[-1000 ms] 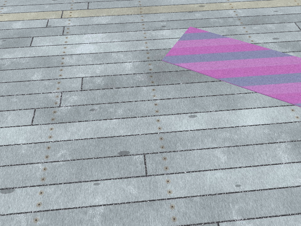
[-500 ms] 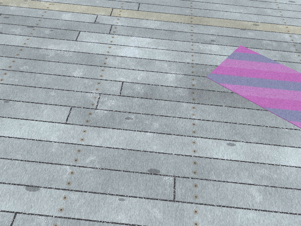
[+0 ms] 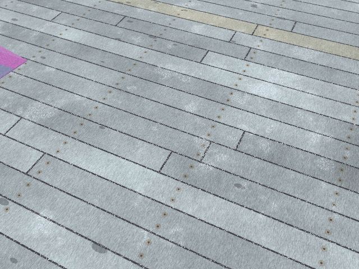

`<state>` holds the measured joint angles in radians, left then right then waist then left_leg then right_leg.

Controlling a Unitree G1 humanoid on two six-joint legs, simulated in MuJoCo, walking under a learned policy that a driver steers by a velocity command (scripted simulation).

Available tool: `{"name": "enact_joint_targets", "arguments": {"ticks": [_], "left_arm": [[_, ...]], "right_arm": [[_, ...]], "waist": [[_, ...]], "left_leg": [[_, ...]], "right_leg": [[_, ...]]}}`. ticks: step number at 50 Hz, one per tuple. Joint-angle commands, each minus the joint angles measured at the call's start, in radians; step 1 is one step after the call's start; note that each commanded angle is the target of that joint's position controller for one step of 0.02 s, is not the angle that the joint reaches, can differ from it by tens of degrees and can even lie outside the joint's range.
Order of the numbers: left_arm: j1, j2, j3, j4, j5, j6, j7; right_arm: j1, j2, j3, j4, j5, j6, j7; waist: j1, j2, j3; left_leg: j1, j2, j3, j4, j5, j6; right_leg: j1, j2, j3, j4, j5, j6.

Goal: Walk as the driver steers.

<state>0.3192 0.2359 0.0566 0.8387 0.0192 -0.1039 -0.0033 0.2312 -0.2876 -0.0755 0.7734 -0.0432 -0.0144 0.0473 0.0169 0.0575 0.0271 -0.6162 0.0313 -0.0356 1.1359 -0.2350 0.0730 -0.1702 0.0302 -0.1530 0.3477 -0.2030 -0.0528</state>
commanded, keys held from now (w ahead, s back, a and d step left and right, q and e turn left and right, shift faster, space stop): w+q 0.28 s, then w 0.72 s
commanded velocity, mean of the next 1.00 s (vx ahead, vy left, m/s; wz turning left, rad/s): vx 0.50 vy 0.00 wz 0.30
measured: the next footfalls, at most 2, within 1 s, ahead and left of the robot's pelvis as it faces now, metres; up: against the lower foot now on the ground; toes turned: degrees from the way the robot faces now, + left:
left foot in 0.30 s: +0.30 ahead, +0.13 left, +0.00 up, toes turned +15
right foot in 0.84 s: +0.65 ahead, +0.03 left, +0.00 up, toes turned +12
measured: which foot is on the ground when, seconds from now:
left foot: up 0.00-0.28, down 0.30-0.86, up 0.88-1.00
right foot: down 0.00-0.30, up 0.32-0.82, down 0.84-1.00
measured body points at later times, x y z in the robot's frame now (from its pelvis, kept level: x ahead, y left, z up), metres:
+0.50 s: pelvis +0.27 +0.07 +0.00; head +0.30 +0.09 +0.45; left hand +0.30 +0.34 -0.13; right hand +0.40 -0.17 -0.13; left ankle +0.27 +0.12 -0.74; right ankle +0.31 -0.08 -0.66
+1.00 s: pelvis +0.56 +0.08 -0.01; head +0.58 +0.08 +0.44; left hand +0.57 +0.36 -0.13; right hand +0.65 -0.16 -0.15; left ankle +0.43 +0.18 -0.65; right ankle +0.61 +0.03 -0.74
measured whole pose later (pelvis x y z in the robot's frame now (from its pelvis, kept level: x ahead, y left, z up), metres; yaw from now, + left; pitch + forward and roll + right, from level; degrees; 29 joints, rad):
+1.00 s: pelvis +0.56 +0.08 -0.01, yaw +16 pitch +0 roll +0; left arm 0.24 0.24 0.05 0.86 0.02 -0.07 -0.02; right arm 0.32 -0.25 -0.04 0.93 -0.03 -0.07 0.01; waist -0.02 0.03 0.05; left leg -0.38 0.00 -0.02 1.16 -0.32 0.08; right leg -0.27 0.05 -0.10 0.45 -0.18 -0.08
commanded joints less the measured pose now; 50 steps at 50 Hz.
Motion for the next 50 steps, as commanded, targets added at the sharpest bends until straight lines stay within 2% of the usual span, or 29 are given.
{"name": "enact_joint_targets", "arguments": {"ticks": [1, 5, 8, 10, 12, 13, 14, 15, 16, 17, 18, 19, 20, 22, 24, 28, 33, 37, 39, 41, 42, 43, 44, 45, 46, 47, 48, 49, 50], "left_arm": [[0.018, 0.076, 0.011, -0.035, -0.001, -0.022, -0.004], [0.054, 0.094, 0.011, -0.012, -0.001, -0.017, 0.0], [0.106, 0.127, 0.016, 0.011, 0.0, -0.006, 0.011], [0.137, 0.139, 0.018, 0.031, 0.001, 0.008, 0.019], [0.154, 0.168, 0.022, 0.047, 0.002, 0.025, 0.027], [0.158, 0.186, 0.025, 0.052, 0.003, 0.036, 0.03], [0.148, 0.197, 0.026, 0.048, -0.001, 0.045, 0.031], [0.149, 0.175, 0.017, 0.025, 0.001, 0.046, 0.029], [0.164, 0.057, -0.011, -0.059, -0.02, 0.035, 0.004], [0.067, 0.152, 0.009, -0.078, -0.013, 0.026, 0.002], [-0.022, 0.131, 0.003, -0.098, -0.023, 0.016, -0.001], [-0.009, 0.113, -0.006, -0.086, -0.024, 0.007, 0.0], [-0.012, 0.103, -0.006, -0.08, -0.007, 0.017, -0.002], [0.066, 0.088, -0.009, -0.045, 0.024, 0.057, -0.006], [0.052, 0.077, -0.008, -0.044, 0.027, 0.073, -0.02], [-0.11, 0.068, -0.01, -0.091, 0.019, 0.075, -0.027], [-0.278, 0.063, -0.014, -0.135, 0.009, 0.071, -0.031], [-0.358, 0.07, -0.014, -0.169, 0.008, 0.063, -0.033], [-0.326, 0.073, -0.012, -0.166, 0.008, 0.056, -0.031], [-0.149, 0.103, 0.006, -0.106, 0.008, 0.046, -0.015], [0.027, 0.132, 0.02, -0.049, 0.018, 0.035, -0.003], [0.179, 0.227, 0.044, -0.027, 0.047, 0.027, 0.011], [0.205, 0.276, 0.06, -0.008, 0.027, 0.036, 0.001], [0.1, 0.215, 0.047, -0.021, 0.001, 0.044, -0.008], [0.007, 0.152, 0.031, -0.034, -0.007, 0.042, -0.011], [-0.021, 0.104, 0.017, -0.026, 0.001, 0.034, -0.014], [-0.036, 0.083, 0.009, -0.011, -0.004, 0.029, -0.012], [-0.039, 0.08, 0.007, -0.001, -0.003, 0.023, -0.01], [-0.02, 0.075, 0.005, 0.013, -0.003, 0.015, -0.011]], "right_arm": [[-0.02, -0.002, 0.009, -0.071, 0.0, 0.002, 0.015], [-0.173, 0.027, 0.029, -0.119, 0.008, -0.008, 0.032], [-0.262, 0.024, 0.034, -0.152, 0.007, -0.009, 0.041], [-0.289, 0.013, 0.032, -0.164, 0.001, -0.008, 0.038], [-0.251, -0.001, 0.024, -0.157, -0.005, -0.007, 0.028], [-0.174, -0.017, 0.015, -0.136, -0.007, -0.011, 0.022], [-0.028, -0.041, 0.0, -0.09, -0.012, -0.02, 0.012], [0.149, -0.106, -0.026, -0.038, -0.025, -0.025, -0.005], [0.136, -0.212, -0.049, -0.058, -0.004, -0.02, -0.02], [0.208, -0.202, -0.049, -0.071, 0.007, -0.006, -0.036], [0.17, -0.165, -0.041, -0.037, 0.013, -0.005, -0.05], [0.125, -0.113, -0.027, -0.02, 0.026, -0.015, -0.051], [0.087, -0.08, -0.014, -0.012, 0.026, -0.028, -0.049], [0.05, -0.046, 0.002, -0.009, 0.03, -0.05, -0.041], [0.07, -0.057, 0.002, 0.018, 0.037, -0.066, -0.036], [0.133, -0.073, 0.0, 0.06, 0.039, -0.072, -0.031], [0.235, -0.071, 0.007, 0.11, 0.036, -0.078, -0.036], [0.272, -0.087, 0.01, 0.144, 0.023, -0.075, -0.051], [0.257, -0.1, 0.01, 0.157, 0.019, -0.073, -0.059], [0.222, -0.119, 0.008, 0.165, 0.017, -0.073, -0.061], [0.209, -0.117, 0.01, 0.163, 0.02, -0.072, -0.06], [0.246, -0.055, 0.029, 0.13, 0.043, -0.077, -0.056], [0.331, -0.025, 0.028, 0.138, 0.063, -0.078, -0.052], [0.263, -0.093, 0.013, 0.138, 0.033, -0.074, -0.056], [0.184, -0.079, 0.016, 0.12, 0.028, -0.077, -0.049], [0.144, -0.054, 0.02, 0.113, 0.026, -0.078, -0.045], [0.138, -0.035, 0.023, 0.105, 0.015, -0.066, -0.038], [0.169, -0.022, 0.028, 0.119, 0.004, -0.051, -0.032], [0.169, -0.017, 0.028, 0.123, 0.001, -0.041, -0.026]], "waist": [[-0.023, -0.125, 0.012], [0.005, -0.124, 0.039], [0.03, -0.123, 0.063], [0.037, -0.124, 0.067], [0.013, -0.148, 0.025], [-0.021, -0.157, -0.025], [-0.087, -0.137, -0.11], [-0.159, -0.063, -0.223], [-0.1, 0.227, -0.343], [-0.163, 0.06, -0.382], [-0.142, -0.003, -0.246], [-0.089, -0.052, -0.138], [-0.044, -0.082, -0.089], [0.01, -0.055, -0.062], [0.021, -0.045, -0.041], [-0.014, -0.03, 0.035], [-0.077, -0.006, 0.048], [-0.089, 0.005, 0.078], [-0.058, 0.019, 0.077], [0.025, 0.011, -0.019], [0.102, -0.021, -0.119], [0.132, -0.146, -0.26], [0.091, -0.356, -0.38], [0.059, -0.185, -0.242], [0.035, -0.105, -0.111], [0.012, -0.059, -0.034], [-0.02, -0.082, -0.017], [-0.037, -0.127, -0.016], [-0.041, -0.129, -0.013]], "left_leg": [[-0.118, 0.046, -0.023, -0.039, 0.106, -0.013], [-0.056, 0.036, 0.056, -0.295, 0.256, -0.007], [-0.021, 0.027, 0.113, -0.426, 0.216, 0.013], [-0.002, 0.002, 0.146, -0.483, 0.134, 0.038], [0.095, -0.068, 0.191, -0.521, 0.02, 0.075], [0.188, -0.109, 0.199, -0.546, -0.021, 0.1], [0.375, -0.147, 0.194, -0.613, -0.001, 0.13], [0.664, -0.034, 0.015, -0.645, -0.069, 0.179], [1.027, 0.31, -0.561, -0.725, -0.113, 0.323], [1.012, 0.358, -0.692, -0.83, 0.022, 0.351], [0.923, 0.314, -0.485, -0.818, 0.151, 0.312], [0.743, 0.274, -0.379, -0.836, 0.297, 0.267], [0.642, 0.218, -0.3, -0.85, 0.37, 0.223], [0.499, 0.176, -0.219, -0.897, 0.457, 0.208], [0.47, 0.145, -0.17, -0.942, 0.436, 0.207], [0.477, 0.119, -0.116, -0.997, 0.388, 0.18], [0.604, 0.118, -0.093, -0.987, 0.407, 0.139], [0.694, 0.164, -0.105, -0.955, 0.458, 0.135], [0.719, 0.174, -0.088, -0.896, 0.61, 0.118], [0.704, 0.144, -0.049, -0.695, 0.884, 0.086], [0.612, 0.098, -0.008, -0.488, 0.82, 0.066], [0.345, 0.022, 0.036, -0.156, 0.463, 0.036], [0.095, -0.162, 0.03, 0.154, -0.255, 0.007], [-0.003, -0.091, -0.068, 0.22, -0.219, 0.024], [-0.015, -0.043, -0.057, 0.188, -0.136, 0.025], [0.014, -0.001, -0.046, 0.117, -0.086, 0.027], [0.051, 0.026, -0.034, 0.059, -0.065, 0.02], [0.099, 0.034, -0.022, 0.036, -0.058, 0.007], [0.111, 0.034, -0.012, 0.026, -0.048, -0.001]], "right_leg": [[0.046, -0.288, 0.163, -0.202, 0.246, -0.116], [0.052, -0.256, 0.03, -0.191, 0.327, -0.086], [0.125, -0.284, -0.005, -0.181, 0.351, -0.079], [0.203, -0.299, -0.029, -0.131, 0.464, -0.072], [0.261, -0.304, -0.071, 0.016, 0.792, -0.059], [0.272, -0.304, -0.086, 0.151, 0.908, -0.056], [0.214, -0.292, -0.111, 0.353, 0.883, -0.041], [-0.003, -0.276, -0.108, 0.63, 0.601, -0.014], [-0.489, -0.084, -0.091, 1.031, -0.297, 0.053], [-0.599, -0.042, 0.103, 1.137, -0.297, 0.054], [-0.643, -0.109, 0.151, 1.099, -0.185, 0.039], [-0.572, -0.143, 0.153, 0.976, -0.133, 0.033], [-0.507, -0.169, 0.166, 0.885, -0.129, 0.033], [-0.377, -0.168, 0.159, 0.823, -0.134, 0.04], [-0.385, -0.162, 0.145, 0.756, -0.094, 0.049], [-0.473, -0.174, 0.131, 0.566, 0.087, 0.065], [-0.508, -0.133, 0.106, 0.378, 0.223, 0.046], [-0.496, -0.101, 0.098, 0.281, 0.164, 0.01], [-0.42, -0.071, 0.089, 0.229, 0.088, -0.023], [-0.169, 0.006, 0.053, 0.175, 0.035, -0.061], [0.065, -0.012, 0.076, 0.138, 0.069, -0.092], [0.366, -0.266, 0.381, 0.118, -0.049, -0.164], [0.517, -0.462, 0.842, -0.028, -0.055, -0.278], [0.402, -0.419, 0.784, -0.062, -0.1, -0.255], [0.255, -0.388, 0.631, -0.081, -0.079, -0.236], [0.144, -0.337, 0.52, -0.105, 0.065, -0.197], [0.076, -0.289, 0.445, -0.139, 0.068, -0.166], [0.024, -0.277, 0.408, -0.159, 0.106, -0.166], [0.008, -0.264, 0.383, -0.171, 0.165, -0.168]]}}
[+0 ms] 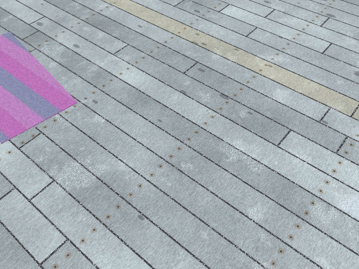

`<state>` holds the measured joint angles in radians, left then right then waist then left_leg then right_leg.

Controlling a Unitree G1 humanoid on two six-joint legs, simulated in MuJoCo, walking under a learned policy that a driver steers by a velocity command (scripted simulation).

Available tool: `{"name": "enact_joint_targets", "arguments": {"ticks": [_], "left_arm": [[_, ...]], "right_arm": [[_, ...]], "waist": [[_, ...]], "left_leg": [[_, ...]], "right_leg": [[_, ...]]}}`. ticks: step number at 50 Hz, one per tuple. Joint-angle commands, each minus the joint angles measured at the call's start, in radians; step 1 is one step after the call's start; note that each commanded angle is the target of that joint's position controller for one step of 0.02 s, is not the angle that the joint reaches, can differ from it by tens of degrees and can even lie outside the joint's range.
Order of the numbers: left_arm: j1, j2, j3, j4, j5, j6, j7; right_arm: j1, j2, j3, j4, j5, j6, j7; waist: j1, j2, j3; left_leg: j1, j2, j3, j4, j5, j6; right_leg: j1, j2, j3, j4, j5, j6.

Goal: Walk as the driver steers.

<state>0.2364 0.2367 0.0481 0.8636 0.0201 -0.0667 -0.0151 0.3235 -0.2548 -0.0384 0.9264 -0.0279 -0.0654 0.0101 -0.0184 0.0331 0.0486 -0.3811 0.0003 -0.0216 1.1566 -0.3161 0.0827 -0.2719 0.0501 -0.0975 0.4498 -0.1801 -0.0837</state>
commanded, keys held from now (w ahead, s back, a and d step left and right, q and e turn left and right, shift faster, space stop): w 0.42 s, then w+e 0.58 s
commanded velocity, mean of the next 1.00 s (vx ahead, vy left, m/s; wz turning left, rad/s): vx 0.50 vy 0.00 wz -0.21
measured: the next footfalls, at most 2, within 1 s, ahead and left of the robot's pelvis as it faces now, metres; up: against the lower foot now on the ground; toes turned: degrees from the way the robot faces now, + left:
left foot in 0.38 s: +0.37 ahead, +0.12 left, +0.00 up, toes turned +3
right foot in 0.94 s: +0.62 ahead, -0.08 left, +0.00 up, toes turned -20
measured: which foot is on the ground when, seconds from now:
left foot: up 0.00-0.36, down 0.38-0.96, up 0.98-1.00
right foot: down 0.00-0.40, up 0.42-0.92, down 0.94-1.00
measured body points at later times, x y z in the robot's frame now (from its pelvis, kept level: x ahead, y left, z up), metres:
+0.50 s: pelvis +0.27 +0.05 +0.00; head +0.29 +0.06 +0.45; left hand +0.26 +0.30 -0.15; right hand +0.38 -0.21 -0.12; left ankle +0.33 +0.12 -0.74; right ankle +0.15 -0.07 -0.65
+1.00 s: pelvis +0.52 -0.01 -0.02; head +0.55 -0.02 +0.43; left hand +0.74 +0.19 -0.14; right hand +0.43 -0.24 -0.17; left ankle +0.36 +0.13 -0.66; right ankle +0.59 -0.07 -0.74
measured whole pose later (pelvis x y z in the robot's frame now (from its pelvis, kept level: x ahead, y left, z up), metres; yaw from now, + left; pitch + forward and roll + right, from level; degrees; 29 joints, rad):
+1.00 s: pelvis +0.52 -0.01 -0.02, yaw -17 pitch +0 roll +0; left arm 0.09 0.23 0.06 0.85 0.04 -0.04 -0.03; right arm 0.38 -0.20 -0.04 1.00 -0.01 -0.07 -0.02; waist -0.01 0.01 0.07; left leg -0.13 0.06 0.17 1.02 -0.46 0.01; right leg -0.44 0.07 -0.13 0.63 -0.20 -0.15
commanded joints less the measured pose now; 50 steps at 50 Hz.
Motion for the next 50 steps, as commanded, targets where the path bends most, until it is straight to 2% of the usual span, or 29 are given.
{"name": "enact_joint_targets", "arguments": {"ticks": [1, 4, 8, 10, 13, 16, 17, 18, 19, 20, 21, 22, 23, 24, 25, 26, 29, 30, 31, 32, 35, 37, 41, 44, 46, 47, 48, 49, 50], "left_arm": [[0.092, 0.07, 0.012, 0.007, -0.008, -0.031, -0.001], [0.133, 0.108, 0.02, 0.035, -0.013, -0.037, 0.0], [0.188, 0.088, 0.012, 0.068, -0.018, -0.035, 0.001], [0.225, 0.107, 0.015, 0.086, -0.015, -0.037, 0.002], [0.266, 0.104, 0.012, 0.11, -0.006, -0.03, 0.01], [0.247, 0.124, 0.017, 0.123, 0.0, -0.023, 0.021], [0.234, 0.131, 0.018, 0.125, 0.001, -0.021, 0.023], [0.22, 0.13, 0.017, 0.128, -0.001, -0.016, 0.023], [0.216, 0.112, 0.009, 0.118, -0.003, -0.016, 0.022], [0.266, 0.029, -0.014, 0.075, -0.036, -0.019, 0.013], [0.301, 0.059, -0.001, 0.082, -0.032, -0.017, 0.015], [0.22, 0.112, 0.016, 0.078, -0.016, -0.01, 0.02], [0.163, 0.09, 0.012, 0.066, -0.015, -0.015, 0.013], [0.147, 0.067, 0.01, 0.07, -0.015, -0.011, 0.01], [0.154, 0.056, 0.011, 0.074, 0.002, 0.002, 0.004], [0.176, 0.041, 0.009, 0.086, 0.011, 0.017, -0.003], [0.133, 0.032, 0.015, 0.08, 0.007, 0.043, -0.016], [0.106, 0.024, 0.013, 0.058, 0.008, 0.047, -0.02], [0.056, 0.035, 0.015, 0.051, 0.008, 0.048, -0.02], [0.023, 0.025, 0.013, 0.033, 0.007, 0.05, -0.02], [-0.085, 0.022, 0.008, -0.002, 0.004, 0.044, -0.026], [-0.149, 0.002, -0.002, -0.027, 0.005, 0.042, -0.031], [-0.243, 0.006, -0.007, -0.074, 0.011, 0.039, -0.036], [-0.193, 0.024, 0.004, -0.071, 0.014, 0.04, -0.032], [-0.036, 0.06, 0.026, -0.026, 0.015, 0.035, -0.025], [0.112, 0.097, 0.046, 0.018, 0.024, 0.027, -0.017], [0.226, 0.209, 0.082, 0.031, 0.038, 0.027, -0.001], [0.172, 0.28, 0.096, 0.01, 0.018, 0.034, 0.0], [0.165, 0.252, 0.091, 0.02, -0.005, 0.045, 0.005]], "right_arm": [[0.064, -0.041, -0.008, -0.032, -0.015, 0.015, 0.015], [-0.046, -0.031, -0.001, -0.069, -0.014, 0.023, 0.023], [-0.206, -0.018, 0.009, -0.107, -0.002, 0.021, 0.026], [-0.275, -0.004, 0.019, -0.131, 0.0, 0.016, 0.026], [-0.351, -0.024, 0.015, -0.15, 0.002, 0.012, 0.023], [-0.331, -0.043, 0.005, -0.15, 0.0, 0.003, 0.019], [-0.274, -0.051, -0.003, -0.132, -0.003, -0.002, 0.013], [-0.146, -0.061, -0.013, -0.088, -0.007, -0.01, 0.006], [0.033, -0.107, -0.032, -0.031, -0.022, -0.022, -0.005], [0.172, -0.207, -0.058, -0.016, -0.047, -0.026, -0.017], [0.165, -0.227, -0.068, -0.008, -0.012, -0.009, -0.01], [0.062, -0.171, -0.056, -0.022, 0.009, -0.003, -0.006], [-0.02, -0.106, -0.04, -0.036, 0.012, -0.009, -0.003], [-0.059, -0.068, -0.029, -0.037, 0.006, -0.016, -0.003], [-0.07, -0.045, -0.022, -0.026, 0.012, -0.023, -0.008], [-0.066, -0.038, -0.019, -0.017, 0.01, -0.032, -0.011], [-0.019, -0.041, -0.02, 0.014, 0.015, -0.055, -0.014], [-0.003, -0.071, -0.025, 0.017, 0.015, -0.059, -0.015], [0.023, -0.044, -0.02, 0.029, 0.015, -0.06, -0.015], [0.04, -0.054, -0.021, 0.035, 0.014, -0.059, -0.015], [0.058, -0.046, -0.016, 0.044, 0.012, -0.058, -0.022], [0.086, -0.057, -0.017, 0.054, 0.012, -0.057, -0.028], [0.158, -0.065, -0.019, 0.086, 0.007, -0.045, -0.042], [0.135, -0.095, -0.026, 0.086, 0.002, -0.032, -0.051], [0.115, -0.126, -0.036, 0.076, 0.0, -0.014, -0.051], [0.096, -0.137, -0.039, 0.061, 0.006, -0.008, -0.047], [0.1, -0.085, -0.027, 0.012, 0.024, -0.012, -0.036], [0.081, -0.044, -0.023, -0.058, 0.027, -0.024, -0.017], [-0.05, -0.095, -0.032, -0.08, 0.012, -0.035, -0.012]], "waist": [[-0.01, -0.091, -0.021], [-0.002, -0.097, 0.015], [0.034, -0.08, 0.024], [0.053, -0.115, 0.043], [0.075, -0.101, 0.052], [0.047, -0.101, 0.042], [0.018, -0.103, 0.013], [-0.039, -0.084, -0.048], [-0.103, -0.044, -0.157], [-0.113, 0.126, -0.303], [-0.095, 0.211, -0.36], [-0.06, 0.072, -0.209], [-0.037, 0.024, -0.105], [-0.008, 0.002, -0.057], [0.019, 0.018, -0.027], [0.034, 0.043, -0.021], [0.05, 0.013, -0.005], [0.051, 0.049, 0.001], [0.037, 0.019, 0.032], [0.035, 0.041, 0.033], [0.017, 0.005, 0.053], [0.001, 0.021, 0.056], [-0.026, 0.018, 0.075], [0.015, 0.054, 0.028], [0.082, 0.069, -0.071], [0.154, 0.036, -0.148], [0.187, -0.103, -0.259], [0.119, -0.259, -0.308], [0.141, -0.09, -0.219]], "left_leg": [[-0.138, 0.069, -0.017, -0.014, 0.043, -0.018], [-0.224, 0.107, 0.015, -0.136, 0.142, -0.045], [-0.242, 0.09, 0.063, -0.36, 0.289, -0.065], [-0.211, 0.087, 0.078, -0.462, 0.311, -0.06], [-0.203, 0.064, 0.088, -0.54, 0.298, -0.044], [-0.132, 0.036, 0.09, -0.601, 0.197, -0.005], [-0.047, 0.008, 0.102, -0.626, 0.157, 0.013], [0.107, -0.024, 0.119, -0.69, 0.168, 0.035], [0.352, 0.027, 0.056, -0.7, 0.165, 0.076], [0.657, 0.316, -0.338, -0.747, 0.017, 0.17], [0.701, 0.437, -0.657, -0.881, 0.014, 0.249], [0.581, 0.388, -0.507, -0.884, -0.026, 0.211], [0.434, 0.349, -0.379, -0.924, 0.015, 0.181], [0.343, 0.306, -0.283, -0.96, 0.072, 0.138], [0.263, 0.271, -0.209, -0.995, 0.101, 0.105], [0.218, 0.256, -0.162, -1.012, 0.148, 0.096], [0.232, 0.212, -0.032, -1.04, 0.253, 0.067], [0.229, 0.241, -0.018, -1.053, 0.26, 0.081], [0.248, 0.22, 0.02, -1.051, 0.335, 0.062], [0.259, 0.231, 0.033, -1.056, 0.323, 0.072], [0.295, 0.209, 0.107, -1.052, 0.387, 0.061], [0.323, 0.215, 0.147, -1.042, 0.444, 0.055], [0.455, 0.252, 0.197, -0.982, 0.589, 0.052], [0.519, 0.265, 0.25, -0.822, 0.978, 0.037], [0.51, 0.264, 0.271, -0.553, 1.123, 0.032], [0.394, 0.248, 0.285, -0.322, 0.977, 0.007], [0.085, 0.184, 0.294, 0.03, 0.552, -0.035], [-0.271, -0.051, 0.148, 0.324, -0.244, -0.079], [-0.379, 0.022, -0.015, 0.321, -0.147, -0.063]], "right_leg": [[0.107, -0.271, 0.287, -0.279, 0.214, -0.137], [0.105, -0.264, 0.233, -0.336, 0.189, -0.147], [0.165, -0.202, 0.145, -0.339, 0.247, -0.107], [0.174, -0.228, 0.136, -0.32, 0.332, -0.109], [0.259, -0.252, 0.139, -0.295, 0.357, -0.107], [0.328, -0.284, 0.139, -0.219, 0.487, -0.09], [0.334, -0.281, 0.129, -0.142, 0.614, -0.081], [0.316, -0.252, 0.099, 0.011, 0.695, -0.066], [0.196, -0.206, 0.063, 0.226, 0.588, -0.044], [-0.122, -0.099, -0.001, 0.59, 0.178, 0.003], [-0.311, 0.023, 0.066, 0.805, -0.358, 0.006], [-0.379, -0.053, 0.145, 0.848, -0.287, -0.01], [-0.368, -0.091, 0.15, 0.806, -0.199, -0.013], [-0.328, -0.121, 0.151, 0.747, -0.148, -0.012], [-0.284, -0.138, 0.151, 0.704, -0.123, -0.003], [-0.242, -0.142, 0.149, 0.689, -0.109, 0.007], [-0.298, -0.138, 0.14, 0.679, -0.023, 0.018], [-0.326, -0.152, 0.141, 0.646, 0.013, 0.024], [-0.372, -0.154, 0.138, 0.637, 0.046, 0.026], [-0.399, -0.155, 0.133, 0.597, 0.079, 0.032], [-0.421, -0.144, 0.099, 0.447, 0.167, 0.04], [-0.395, -0.134, 0.054, 0.342, 0.204, 0.034], [-0.39, -0.108, -0.014, 0.22, 0.144, -0.008], [-0.272, -0.035, -0.07, 0.181, 0.012, -0.067], [-0.089, 0.04, -0.09, 0.145, -0.074, -0.118], [0.125, 0.042, -0.042, 0.056, -0.046, -0.157], [0.416, -0.195, 0.295, 0.013, -0.171, -0.252], [0.578, -0.42, 0.847, -0.144, -0.059, -0.392], [0.527, -0.378, 0.733, -0.169, -0.036, -0.352]]}}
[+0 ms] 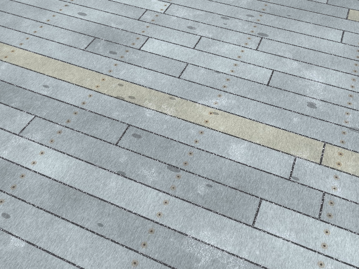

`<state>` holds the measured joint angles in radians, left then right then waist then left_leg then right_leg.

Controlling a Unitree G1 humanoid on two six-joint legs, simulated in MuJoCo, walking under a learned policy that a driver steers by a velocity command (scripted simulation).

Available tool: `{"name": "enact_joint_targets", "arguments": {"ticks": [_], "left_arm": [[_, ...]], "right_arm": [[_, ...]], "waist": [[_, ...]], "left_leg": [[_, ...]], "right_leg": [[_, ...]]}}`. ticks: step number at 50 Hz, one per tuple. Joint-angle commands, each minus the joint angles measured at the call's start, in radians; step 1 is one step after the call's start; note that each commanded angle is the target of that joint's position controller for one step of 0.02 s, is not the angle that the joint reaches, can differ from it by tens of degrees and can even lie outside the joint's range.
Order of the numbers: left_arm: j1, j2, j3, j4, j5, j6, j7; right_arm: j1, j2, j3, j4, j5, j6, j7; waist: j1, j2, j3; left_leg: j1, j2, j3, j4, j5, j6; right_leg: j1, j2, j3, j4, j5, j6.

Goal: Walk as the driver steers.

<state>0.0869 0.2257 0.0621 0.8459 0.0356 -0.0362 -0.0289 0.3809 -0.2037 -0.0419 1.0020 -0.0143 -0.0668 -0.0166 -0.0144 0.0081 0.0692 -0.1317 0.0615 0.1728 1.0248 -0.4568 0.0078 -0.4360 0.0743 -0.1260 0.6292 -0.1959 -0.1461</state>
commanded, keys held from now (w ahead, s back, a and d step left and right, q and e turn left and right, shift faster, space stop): w+e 0.20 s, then e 0.38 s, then no key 0.42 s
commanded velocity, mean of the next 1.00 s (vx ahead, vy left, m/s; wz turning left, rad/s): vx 0.22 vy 0.00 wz -0.45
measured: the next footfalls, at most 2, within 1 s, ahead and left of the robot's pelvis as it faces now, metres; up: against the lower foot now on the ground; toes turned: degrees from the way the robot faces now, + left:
left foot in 0.46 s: +0.42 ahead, +0.06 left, +0.00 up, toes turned -18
right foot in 0.86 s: +0.27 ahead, -0.11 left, +0.00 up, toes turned -25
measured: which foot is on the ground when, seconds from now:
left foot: up 0.00-0.44, down 0.46-0.88, up 0.90-1.00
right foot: down 0.00-0.44, up 0.46-0.84, down 0.86-1.00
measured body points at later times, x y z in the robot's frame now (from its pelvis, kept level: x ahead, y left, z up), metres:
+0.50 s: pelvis +0.24 +0.01 +0.01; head +0.29 +0.01 +0.45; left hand +0.32 +0.29 -0.13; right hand +0.38 -0.27 -0.09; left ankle +0.38 +0.07 -0.72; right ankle +0.09 -0.04 -0.67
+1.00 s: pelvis +0.27 -0.01 +0.03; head +0.26 -0.03 +0.48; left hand +0.48 +0.15 -0.08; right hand +0.21 -0.27 -0.12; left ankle +0.35 +0.09 -0.69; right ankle +0.23 -0.09 -0.72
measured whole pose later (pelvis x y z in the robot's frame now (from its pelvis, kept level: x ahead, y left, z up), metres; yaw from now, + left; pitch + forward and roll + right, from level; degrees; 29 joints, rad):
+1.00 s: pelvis +0.27 -0.01 +0.03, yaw -27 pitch +0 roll +1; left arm 0.21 0.20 0.00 0.80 0.03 0.02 0.01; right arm 0.26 -0.26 -0.04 0.85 -0.01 0.05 0.00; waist -0.02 0.04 0.01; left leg -0.36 0.02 0.03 0.69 -0.38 0.00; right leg -0.20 0.04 0.01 0.43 -0.22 -0.05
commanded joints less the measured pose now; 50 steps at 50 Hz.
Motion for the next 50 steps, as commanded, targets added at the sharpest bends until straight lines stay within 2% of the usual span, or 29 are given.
{"name": "enact_joint_targets", "arguments": {"ticks": [1, 2, 3, 4, 6, 8, 9, 11, 14, 17, 19, 21, 22, 23, 24, 25, 26, 27, 29, 30, 33, 40, 42, 43, 44, 45, 46, 48, 50], "left_arm": [[0.259, 0.217, 0.065, 0.039, -0.026, 0.014, 0.026], [0.215, 0.169, 0.053, 0.034, -0.025, 0.009, 0.027], [0.176, 0.144, 0.044, 0.026, -0.035, 0.004, 0.029], [0.164, 0.135, 0.039, 0.02, -0.037, -0.005, 0.03], [0.193, 0.144, 0.037, 0.03, -0.042, -0.026, 0.029], [0.224, 0.163, 0.041, 0.029, -0.041, -0.03, 0.029], [0.254, 0.186, 0.044, 0.031, -0.038, -0.03, 0.028], [0.297, 0.169, 0.041, 0.036, -0.038, -0.027, 0.028], [0.346, 0.181, 0.042, 0.037, -0.035, -0.013, 0.036], [0.377, 0.182, 0.041, 0.032, -0.028, 0.004, 0.046], [0.358, 0.184, 0.042, 0.018, -0.018, 0.013, 0.054], [0.28, 0.206, 0.048, -0.013, -0.018, 0.008, 0.056], [0.239, 0.209, 0.049, -0.027, -0.033, -0.002, 0.049], [0.253, 0.145, 0.03, -0.073, -0.056, -0.014, 0.045], [0.45, 0.085, 0.025, -0.074, -0.092, 0.0, 0.059], [0.465, 0.185, 0.038, -0.027, -0.036, 0.023, 0.068], [0.375, 0.197, 0.047, -0.03, -0.017, 0.036, 0.058], [0.324, 0.177, 0.045, -0.042, -0.01, 0.047, 0.047], [0.287, 0.157, 0.043, -0.054, -0.004, 0.08, 0.02], [0.324, 0.133, 0.037, -0.062, -0.014, 0.091, 0.013], [0.297, 0.119, 0.026, -0.066, -0.013, 0.098, 0.015], [0.176, 0.104, -0.007, -0.107, -0.015, 0.102, 0.008], [0.218, 0.096, -0.014, -0.089, -0.009, 0.087, 0.012], [0.215, 0.114, -0.016, -0.09, -0.004, 0.076, 0.015], [0.208, 0.169, -0.014, -0.108, 0.013, 0.064, 0.023], [0.128, 0.23, 0.0, -0.123, 0.001, 0.061, 0.032], [0.103, 0.162, -0.016, -0.119, 0.007, 0.051, 0.036], [0.039, 0.121, -0.033, -0.11, 0.002, 0.039, 0.046], [0.055, 0.109, -0.039, -0.093, -0.015, 0.025, 0.055]], "right_arm": [[-0.13, -0.134, -0.022, -0.171, 0.009, -0.048, 0.018], [-0.112, -0.13, -0.024, -0.156, 0.005, -0.051, 0.014], [-0.097, -0.122, -0.024, -0.154, -0.015, -0.035, 0.013], [-0.071, -0.111, -0.021, -0.153, -0.03, -0.014, 0.015], [-0.086, -0.099, -0.021, -0.168, -0.038, 0.016, 0.021], [-0.148, -0.098, -0.02, -0.19, -0.036, 0.031, 0.027], [-0.188, -0.093, -0.016, -0.217, -0.032, 0.032, 0.028], [-0.289, -0.108, -0.017, -0.25, -0.029, 0.031, 0.026], [-0.352, -0.103, -0.007, -0.279, -0.018, 0.025, 0.028], [-0.408, -0.11, 0.001, -0.306, -0.007, 0.02, 0.023], [-0.388, -0.13, 0.001, -0.308, -0.004, 0.012, 0.016], [-0.256, -0.174, -0.01, -0.273, -0.004, 0.0, 0.003], [-0.146, -0.193, -0.016, -0.248, -0.011, -0.017, -0.006], [-0.027, -0.264, -0.029, -0.245, -0.026, -0.028, -0.02], [-0.066, -0.314, -0.038, -0.272, -0.017, -0.008, -0.013], [-0.098, -0.239, -0.034, -0.286, 0.009, 0.013, -0.007], [-0.159, -0.155, -0.009, -0.303, 0.01, 0.02, -0.01], [-0.216, -0.118, 0.005, -0.307, 0.005, 0.028, -0.013], [-0.251, -0.131, 0.004, -0.303, -0.003, 0.042, -0.025], [-0.247, -0.158, -0.001, -0.298, -0.012, 0.037, -0.021], [-0.215, -0.157, -0.007, -0.28, -0.016, 0.031, -0.011], [-0.19, -0.206, -0.023, -0.251, -0.014, 0.066, 0.009], [-0.19, -0.212, -0.024, -0.242, -0.001, 0.081, 0.012], [-0.149, -0.197, -0.023, -0.227, -0.004, 0.085, 0.015], [-0.105, -0.113, -0.004, -0.242, -0.008, 0.085, 0.025], [-0.134, -0.101, 0.002, -0.256, 0.003, 0.096, 0.011], [-0.173, -0.149, -0.01, -0.247, 0.007, 0.109, 0.009], [-0.117, -0.133, -0.013, -0.207, 0.01, 0.11, 0.013], [-0.073, -0.128, -0.014, -0.171, -0.007, 0.104, 0.009]], "waist": [[0.1, -0.031, -0.133], [0.051, 0.045, -0.07], [0.015, 0.06, -0.053], [-0.007, 0.017, -0.062], [-0.019, 0.003, -0.063], [-0.003, -0.001, -0.057], [0.008, -0.05, -0.04], [0.041, -0.044, -0.008], [0.071, -0.065, -0.043], [0.097, -0.092, -0.07], [0.082, -0.106, -0.075], [0.012, -0.116, -0.109], [-0.054, -0.082, -0.149], [-0.076, 0.041, -0.289], [0.018, 0.248, -0.452], [0.028, 0.117, -0.447], [0.027, 0.049, -0.304], [0.04, 0.043, -0.207], [0.049, 0.101, -0.12], [0.068, 0.17, -0.129], [0.061, 0.119, -0.152], [0.017, 0.163, -0.143], [0.049, 0.123, -0.123], [0.048, 0.062, -0.101], [0.019, -0.166, -0.129], [0.02, -0.295, -0.042], [0.018, -0.175, -0.001], [-0.03, -0.148, -0.016], [-0.026, -0.143, -0.072]], "left_leg": [[-0.631, 0.006, -0.208, 0.369, 0.096, 0.019], [-0.573, 0.037, -0.205, 0.269, 0.14, 0.018], [-0.509, 0.05, -0.205, 0.214, 0.154, 0.005], [-0.444, 0.058, -0.208, 0.172, 0.151, -0.012], [-0.433, 0.056, -0.192, 0.105, 0.156, -0.038], [-0.466, 0.053, -0.173, 0.038, 0.238, -0.054], [-0.484, 0.057, -0.173, -0.026, 0.266, -0.063], [-0.531, 0.044, -0.168, -0.125, 0.331, -0.074], [-0.508, -0.012, -0.155, -0.239, 0.393, -0.064], [-0.476, -0.064, -0.158, -0.324, 0.4, -0.044], [-0.406, -0.089, -0.181, -0.408, 0.372, -0.025], [-0.211, -0.114, -0.196, -0.535, 0.373, 0.01], [-0.041, -0.078, -0.21, -0.642, 0.529, 0.035], [0.229, 0.173, -0.395, -0.587, 0.877, 0.089], [0.421, 0.482, -0.69, -0.535, 1.328, 0.265], [0.298, 0.444, -0.714, -0.553, 1.158, 0.289], [0.163, 0.36, -0.57, -0.599, 0.981, 0.257], [0.06, 0.287, -0.459, -0.651, 0.839, 0.216], [-0.097, 0.17, -0.306, -0.736, 0.652, 0.165], [-0.123, 0.2, -0.288, -0.732, 0.709, 0.2], [-0.135, 0.202, -0.253, -0.733, 0.678, 0.224], [-0.164, 0.197, -0.252, -0.744, 0.308, 0.202], [-0.231, 0.184, -0.239, -0.692, 0.29, 0.155], [-0.279, 0.16, -0.219, -0.654, 0.252, 0.094], [-0.336, 0.066, -0.119, -0.448, 0.09, 0.019], [-0.302, -0.042, -0.115, -0.399, -0.065, -0.005], [-0.227, -0.013, -0.185, -0.307, -0.011, -0.007], [-0.216, -0.037, -0.18, -0.281, 0.06, -0.002], [-0.202, -0.044, -0.169, -0.286, 0.071, -0.009]], "right_leg": [[0.563, -0.383, 0.633, -0.364, 0.043, -0.246], [0.453, -0.331, 0.541, -0.377, 0.174, -0.195], [0.365, -0.285, 0.473, -0.399, 0.216, -0.165], [0.304, -0.263, 0.441, -0.406, 0.287, -0.168], [0.275, -0.22, 0.389, -0.407, 0.376, -0.161], [0.263, -0.173, 0.36, -0.423, 0.33, -0.126], [0.248, -0.193, 0.387, -0.427, 0.359, -0.138], [0.284, -0.177, 0.386, -0.409, 0.44, -0.112], [0.354, -0.149, 0.356, -0.312, 0.714, -0.054], [0.415, -0.144, 0.387, -0.238, 0.769, -0.025], [0.428, -0.143, 0.424, -0.175, 0.769, -0.007], [0.385, -0.119, 0.456, -0.064, 0.789, 0.036], [0.326, -0.075, 0.441, 0.075, 0.728, 0.064], [0.175, -0.021, 0.382, 0.332, 0.327, 0.095], [-0.022, 0.137, 0.251, 0.602, -0.546, 0.109], [-0.039, 0.043, 0.239, 0.685, -0.452, 0.104], [-0.054, 0.016, 0.231, 0.681, -0.371, 0.118], [-0.065, -0.015, 0.215, 0.638, -0.324, 0.134], [-0.011, -0.031, 0.183, 0.609, -0.251, 0.154], [0.007, -0.021, 0.175, 0.596, -0.249, 0.166], [0.022, -0.025, 0.172, 0.5, -0.24, 0.167], [0.168, -0.035, 0.101, 0.092, -0.216, 0.128], [0.306, -0.029, 0.084, -0.134, -0.098, 0.099], [0.358, -0.064, 0.156, -0.27, -0.046, 0.081], [0.397, -0.307, 0.461, -0.434, -0.124, 0.044], [0.138, -0.435, 0.582, -0.474, -0.084, -0.059], [0.081, -0.377, 0.504, -0.463, -0.057, -0.066], [0.133, -0.283, 0.367, -0.427, 0.096, -0.03], [0.244, -0.248, 0.299, -0.355, 0.353, -0.025]]}}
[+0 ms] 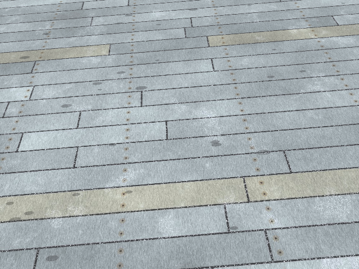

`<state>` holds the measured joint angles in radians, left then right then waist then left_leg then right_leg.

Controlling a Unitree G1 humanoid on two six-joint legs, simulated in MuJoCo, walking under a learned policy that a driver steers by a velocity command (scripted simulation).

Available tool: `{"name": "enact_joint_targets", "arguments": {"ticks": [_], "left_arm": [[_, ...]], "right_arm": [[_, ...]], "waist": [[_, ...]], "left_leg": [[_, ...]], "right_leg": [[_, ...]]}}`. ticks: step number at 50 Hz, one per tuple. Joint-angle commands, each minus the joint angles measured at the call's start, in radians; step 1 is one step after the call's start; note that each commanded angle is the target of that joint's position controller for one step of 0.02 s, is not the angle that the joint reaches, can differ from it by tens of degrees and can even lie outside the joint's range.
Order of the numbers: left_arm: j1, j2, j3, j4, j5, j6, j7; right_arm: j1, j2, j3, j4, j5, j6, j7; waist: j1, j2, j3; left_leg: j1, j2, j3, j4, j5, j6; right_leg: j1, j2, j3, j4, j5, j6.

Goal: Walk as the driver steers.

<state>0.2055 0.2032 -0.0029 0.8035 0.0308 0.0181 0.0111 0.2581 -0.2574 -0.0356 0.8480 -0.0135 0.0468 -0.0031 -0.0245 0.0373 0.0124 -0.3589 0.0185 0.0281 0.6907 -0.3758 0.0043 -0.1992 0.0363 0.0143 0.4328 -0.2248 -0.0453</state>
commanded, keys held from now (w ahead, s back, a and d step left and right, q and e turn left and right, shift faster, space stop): no key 0.40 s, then w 0.60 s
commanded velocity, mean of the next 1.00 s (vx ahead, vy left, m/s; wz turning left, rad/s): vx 0.20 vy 0.00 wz -0.03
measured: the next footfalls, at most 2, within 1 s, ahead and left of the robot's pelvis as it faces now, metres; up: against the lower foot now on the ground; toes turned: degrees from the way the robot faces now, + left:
left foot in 0.14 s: +0.02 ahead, +0.13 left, +0.00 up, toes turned +0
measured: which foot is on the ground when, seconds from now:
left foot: up 0.00-0.12, down 0.14-0.68, up 0.70-1.00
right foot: down 0.00-1.00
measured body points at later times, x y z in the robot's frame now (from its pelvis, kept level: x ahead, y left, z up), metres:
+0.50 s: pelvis -0.01 +0.01 +0.00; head -0.01 +0.01 +0.45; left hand +0.02 +0.27 -0.15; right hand +0.01 -0.23 -0.15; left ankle -0.02 +0.13 -0.74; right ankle +0.00 -0.09 -0.74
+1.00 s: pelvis +0.14 +0.00 +0.00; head +0.16 +0.00 +0.45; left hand +0.02 +0.22 -0.14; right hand +0.32 -0.23 -0.13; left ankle +0.28 +0.13 -0.70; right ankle +0.01 -0.09 -0.74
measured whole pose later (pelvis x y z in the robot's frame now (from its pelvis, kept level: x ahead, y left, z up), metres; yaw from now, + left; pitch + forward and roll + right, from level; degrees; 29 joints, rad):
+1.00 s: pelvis +0.14 +0.00 +0.00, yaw +0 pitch +1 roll +0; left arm 0.51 0.16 0.02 1.11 0.02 -0.10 0.02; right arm 0.04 -0.22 -0.05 0.91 -0.03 -0.03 0.04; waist 0.07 0.03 0.01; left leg -0.61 0.06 0.06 0.73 -0.12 0.03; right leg 0.10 0.05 -0.01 0.16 -0.29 -0.05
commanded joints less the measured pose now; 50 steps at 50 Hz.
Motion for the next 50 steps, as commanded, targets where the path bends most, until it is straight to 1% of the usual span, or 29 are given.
{"name": "enact_joint_targets", "arguments": {"ticks": [1, 4, 6, 8, 9, 10, 11, 14, 20, 21, 23, 24, 25, 26, 28, 29, 30, 31, 33, 34, 35, 36, 37, 39, 40, 41, 45, 46, 50], "left_arm": [[-0.041, 0.124, 0.023, -0.038, -0.014, -0.033, 0.016], [-0.014, 0.129, 0.024, 0.002, -0.016, -0.033, 0.022], [-0.03, 0.138, 0.029, 0.016, -0.023, -0.028, 0.024], [0.021, 0.12, 0.029, 0.034, -0.021, -0.031, 0.017], [0.033, 0.096, 0.027, 0.057, -0.027, -0.027, 0.013], [0.018, 0.123, 0.032, 0.081, -0.023, -0.023, 0.016], [0.005, 0.127, 0.036, 0.091, -0.022, -0.021, 0.017], [-0.003, 0.117, 0.037, 0.122, -0.022, -0.023, 0.015], [0.017, 0.107, 0.033, 0.2, -0.024, -0.024, 0.02], [0.032, 0.106, 0.033, 0.212, -0.023, -0.022, 0.019], [0.047, 0.133, 0.045, 0.219, -0.018, -0.013, 0.017], [0.048, 0.127, 0.045, 0.216, -0.011, -0.01, 0.012], [0.041, 0.123, 0.046, 0.209, -0.014, -0.007, 0.009], [0.029, 0.106, 0.042, 0.2, -0.014, -0.01, 0.005], [0.015, 0.053, 0.032, 0.19, -0.004, -0.029, -0.007], [0.023, 0.062, 0.034, 0.186, 0.002, -0.039, -0.011], [0.04, 0.079, 0.039, 0.186, 0.0, -0.048, -0.015], [0.078, 0.071, 0.038, 0.194, -0.004, -0.057, -0.018], [0.238, 0.05, 0.04, 0.255, -0.012, -0.068, -0.014], [0.341, 0.095, 0.052, 0.283, -0.005, -0.075, -0.001], [0.439, 0.2, 0.078, 0.3, -0.007, -0.082, 0.006], [0.415, 0.209, 0.083, 0.306, -0.001, -0.075, 0.006], [0.312, 0.163, 0.072, 0.27, -0.001, -0.079, 0.004], [0.227, 0.127, 0.063, 0.236, -0.012, -0.099, 0.002], [0.232, 0.106, 0.056, 0.237, -0.017, -0.108, 0.005], [0.25, 0.106, 0.055, 0.248, -0.016, -0.113, 0.006], [0.347, 0.065, 0.04, 0.284, -0.017, -0.121, 0.007], [0.342, 0.087, 0.042, 0.282, -0.013, -0.121, 0.007], [0.357, 0.101, 0.043, 0.291, -0.011, -0.124, 0.009]], "right_arm": [[0.043, -0.063, -0.016, -0.014, -0.005, -0.013, -0.008], [0.02, -0.04, -0.005, -0.004, 0.009, -0.015, -0.021], [0.054, -0.044, -0.001, 0.024, 0.007, -0.022, -0.029], [0.06, -0.113, -0.009, 0.035, -0.011, -0.038, -0.031], [0.017, -0.112, -0.012, 0.054, 0.009, -0.038, -0.023], [0.02, -0.061, 0.0, 0.058, 0.007, -0.042, -0.015], [0.025, -0.052, 0.003, 0.07, 0.003, -0.046, -0.014], [0.03, -0.063, 0.002, 0.102, 0.003, -0.049, -0.023], [0.032, -0.047, 0.007, 0.151, 0.001, -0.048, -0.027], [0.046, -0.046, 0.007, 0.162, 0.0, -0.047, -0.026], [0.055, -0.077, -0.006, 0.164, -0.004, -0.038, -0.023], [0.058, -0.077, -0.008, 0.161, -0.008, -0.033, -0.02], [0.073, -0.079, -0.01, 0.161, -0.004, -0.029, -0.018], [0.093, -0.081, -0.012, 0.165, -0.002, -0.03, -0.017], [0.129, -0.099, -0.027, 0.186, -0.006, -0.039, -0.017], [0.117, -0.116, -0.037, 0.187, -0.005, -0.044, -0.018], [0.09, -0.117, -0.039, 0.18, -0.002, -0.049, -0.016], [0.045, -0.116, -0.041, 0.169, 0.0, -0.053, -0.012], [-0.046, -0.094, -0.042, 0.143, 0.005, -0.053, -0.006], [-0.086, -0.058, -0.034, 0.118, 0.001, -0.06, -0.004], [-0.101, 0.028, -0.013, 0.078, 0.006, -0.07, 0.006], [-0.13, -0.042, -0.025, 0.058, -0.024, -0.075, 0.008], [-0.13, -0.056, -0.03, 0.057, -0.022, -0.084, 0.018], [-0.078, -0.039, -0.03, 0.089, -0.017, -0.1, 0.038], [-0.083, -0.041, -0.033, 0.094, -0.026, -0.1, 0.044], [-0.087, -0.024, -0.03, 0.09, -0.027, -0.098, 0.047], [-0.218, -0.01, -0.023, 0.042, -0.025, -0.084, 0.045], [-0.262, 0.008, -0.015, 0.016, -0.02, -0.085, 0.045], [-0.365, -0.003, -0.009, -0.035, -0.009, -0.086, 0.045]], "waist": [[-0.005, -0.155, -0.036], [0.017, -0.159, -0.05], [-0.004, -0.136, -0.056], [0.041, -0.054, -0.05], [0.059, 0.051, 0.004], [0.029, 0.028, 0.023], [0.022, 0.028, 0.032], [0.022, 0.007, 0.019], [0.018, -0.024, 0.038], [0.018, -0.028, 0.017], [0.015, -0.026, 0.049], [0.013, -0.018, 0.082], [0.005, -0.01, 0.123], [-0.004, 0.013, 0.151], [-0.011, 0.105, 0.115], [0.0, 0.126, 0.096], [0.02, 0.104, 0.082], [0.054, 0.095, 0.09], [0.129, 0.056, 0.123], [0.166, -0.072, 0.134], [0.18, -0.313, 0.096], [0.151, -0.239, 0.156], [0.091, -0.143, 0.187], [0.035, -0.099, 0.148], [0.037, -0.081, 0.12], [0.033, -0.105, 0.103], [0.067, -0.093, 0.123], [0.071, -0.135, 0.125], [0.087, -0.134, 0.131]], "left_leg": [[0.039, -0.002, -0.026, 0.016, -0.021, -0.011], [0.09, -0.009, -0.018, -0.157, 0.003, -0.021], [0.22, 0.009, -0.03, -0.343, 0.231, -0.018], [0.312, 0.12, -0.131, -0.331, 0.428, -0.001], [0.194, 0.103, -0.125, -0.318, 0.377, 0.02], [0.154, 0.09, -0.123, -0.352, 0.299, 0.017], [0.145, 0.084, -0.118, -0.369, 0.27, 0.013], [0.174, 0.076, -0.114, -0.378, 0.25, 0.017], [0.182, 0.077, -0.118, -0.389, 0.194, 0.027], [0.189, 0.067, -0.114, -0.393, 0.098, 0.032], [0.142, 0.039, -0.12, -0.371, -0.214, 0.064], [0.124, 0.046, -0.137, -0.374, -0.304, 0.082], [0.087, 0.062, -0.183, -0.397, -0.405, 0.1], [0.097, 0.092, -0.231, -0.425, -0.431, 0.115], [0.189, 0.2, -0.364, -0.521, -0.39, 0.162], [0.174, 0.252, -0.403, -0.563, -0.363, 0.184], [0.14, 0.258, -0.395, -0.574, -0.343, 0.185], [0.083, 0.236, -0.348, -0.557, -0.33, 0.173], [-0.118, 0.13, -0.215, -0.423, -0.328, 0.133], [-0.253, 0.057, -0.126, -0.214, -0.262, 0.103], [-0.412, -0.071, 0.045, 0.082, -0.156, 0.061], [-0.463, -0.018, -0.022, 0.229, -0.131, 0.084], [-0.444, 0.022, -0.061, 0.289, -0.039, 0.09], [-0.385, 0.053, -0.054, 0.294, 0.082, 0.076], [-0.36, 0.054, -0.032, 0.291, 0.126, 0.061], [-0.347, 0.053, -0.019, 0.279, 0.158, 0.046], [-0.408, 0.04, 0.033, 0.203, 0.222, 0.016], [-0.38, 0.043, 0.036, 0.127, 0.245, 0.011], [-0.272, 0.014, 0.074, -0.042, 0.279, 0.037]], "right_leg": [[0.047, -0.214, 0.15, -0.131, 0.459, -0.129], [0.105, -0.217, 0.165, -0.08, 0.485, -0.13], [0.06, -0.195, 0.17, -0.061, 0.381, -0.085], [-0.022, -0.13, 0.152, -0.061, 0.195, -0.034], [0.02, -0.085, 0.11, -0.112, 0.129, -0.024], [0.05, -0.09, 0.109, -0.095, 0.111, -0.02], [0.062, -0.095, 0.11, -0.083, 0.126, -0.024], [0.057, -0.104, 0.116, -0.094, 0.143, -0.022], [0.028, -0.099, 0.113, -0.126, 0.082, -0.009], [0.03, -0.088, 0.109, -0.13, -0.012, -0.012], [-0.043, -0.049, 0.092, -0.09, -0.322, -0.037], [-0.087, -0.043, 0.092, -0.074, -0.404, -0.049], [-0.161, -0.038, 0.103, -0.06, -0.477, -0.054], [-0.206, -0.033, 0.094, -0.023, -0.455, -0.049], [-0.22, 0.01, -0.023, 0.139, -0.196, -0.021], [-0.19, -0.007, -0.053, 0.218, -0.12, -0.016], [-0.154, -0.023, -0.048, 0.227, -0.142, -0.022], [-0.083, -0.024, -0.054, 0.166, -0.17, -0.034], [0.18, 0.02, -0.07, -0.011, -0.163, -0.057], [0.296, -0.092, 0.111, -0.144, -0.28, -0.079], [0.392, -0.332, 0.524, -0.342, -0.561, -0.16], [0.265, -0.427, 0.651, -0.383, -0.651, -0.221], [0.189, -0.398, 0.587, -0.377, -0.596, -0.216], [0.177, -0.311, 0.402, -0.385, -0.366, -0.164], [0.192, -0.274, 0.324, -0.381, -0.233, -0.15], [0.183, -0.26, 0.283, -0.375, -0.162, -0.154], [0.233, -0.215, 0.151, -0.34, 0.142, -0.148], [0.206, -0.227, 0.147, -0.337, 0.162, -0.159], [0.214, -0.232, 0.092, -0.31, 0.361, -0.152]]}}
